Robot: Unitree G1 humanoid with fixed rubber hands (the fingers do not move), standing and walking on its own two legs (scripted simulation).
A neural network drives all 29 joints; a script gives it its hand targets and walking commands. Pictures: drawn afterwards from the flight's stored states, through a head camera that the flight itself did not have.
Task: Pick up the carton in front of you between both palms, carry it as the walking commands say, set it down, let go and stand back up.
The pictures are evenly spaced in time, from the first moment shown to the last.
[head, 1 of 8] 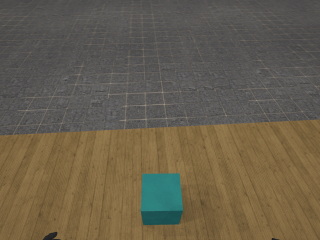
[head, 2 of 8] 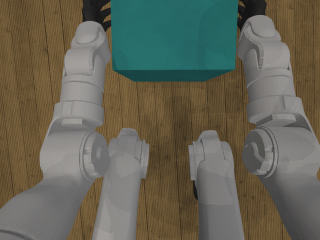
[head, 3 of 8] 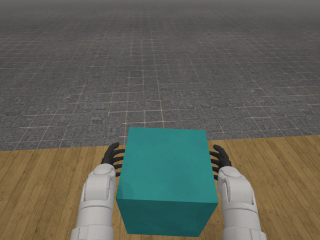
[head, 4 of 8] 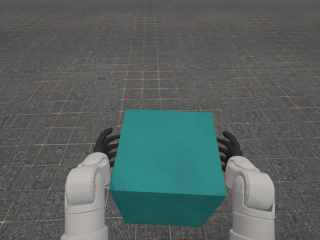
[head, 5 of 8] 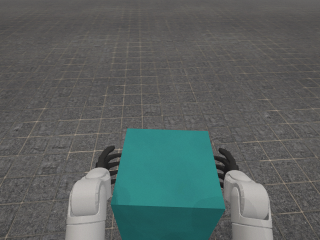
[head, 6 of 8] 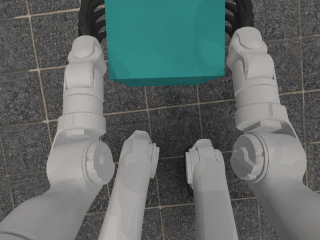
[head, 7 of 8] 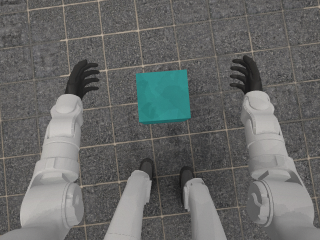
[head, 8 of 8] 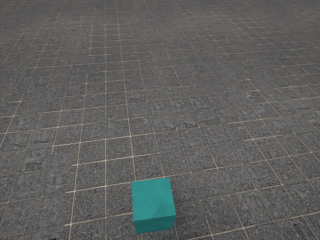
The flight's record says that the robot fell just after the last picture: no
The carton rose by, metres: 0.69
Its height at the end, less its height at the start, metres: -0.12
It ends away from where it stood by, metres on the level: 3.05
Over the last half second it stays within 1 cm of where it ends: yes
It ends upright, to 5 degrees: yes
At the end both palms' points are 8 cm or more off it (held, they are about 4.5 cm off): yes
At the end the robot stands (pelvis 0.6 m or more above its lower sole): yes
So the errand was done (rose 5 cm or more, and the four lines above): yes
